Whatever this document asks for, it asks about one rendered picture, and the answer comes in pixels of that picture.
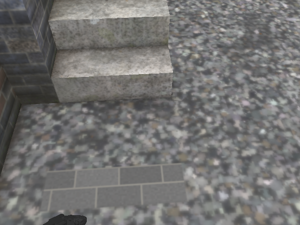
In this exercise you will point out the left robot hand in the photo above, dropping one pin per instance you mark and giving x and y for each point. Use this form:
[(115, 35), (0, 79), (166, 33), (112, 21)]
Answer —
[(67, 220)]

